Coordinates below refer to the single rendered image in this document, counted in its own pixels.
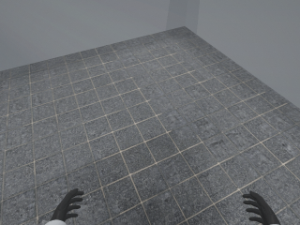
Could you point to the robot right hand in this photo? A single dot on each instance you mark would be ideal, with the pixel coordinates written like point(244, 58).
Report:
point(268, 217)

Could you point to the robot left hand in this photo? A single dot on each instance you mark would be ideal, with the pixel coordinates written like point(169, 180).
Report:
point(64, 206)

